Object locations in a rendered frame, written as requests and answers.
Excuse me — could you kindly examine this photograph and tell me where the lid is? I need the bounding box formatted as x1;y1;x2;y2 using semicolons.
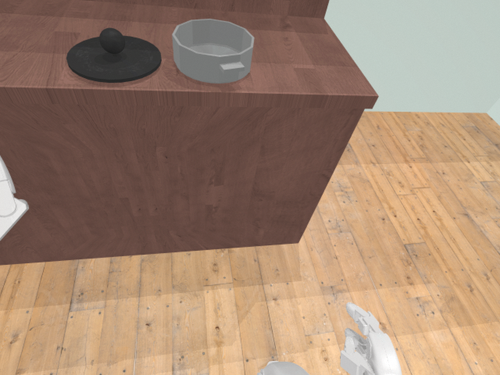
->
66;36;162;83

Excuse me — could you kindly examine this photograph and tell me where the robot right hand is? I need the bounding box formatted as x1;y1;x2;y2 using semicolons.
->
340;302;402;375

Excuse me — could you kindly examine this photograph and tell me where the pot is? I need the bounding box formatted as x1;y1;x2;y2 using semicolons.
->
172;19;254;84

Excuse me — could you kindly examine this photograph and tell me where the table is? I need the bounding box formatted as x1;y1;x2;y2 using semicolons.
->
0;0;379;266

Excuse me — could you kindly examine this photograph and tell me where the knob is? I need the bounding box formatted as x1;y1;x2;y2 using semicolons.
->
99;28;125;54

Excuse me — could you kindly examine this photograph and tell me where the robot left hand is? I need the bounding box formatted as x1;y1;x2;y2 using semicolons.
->
0;156;29;240

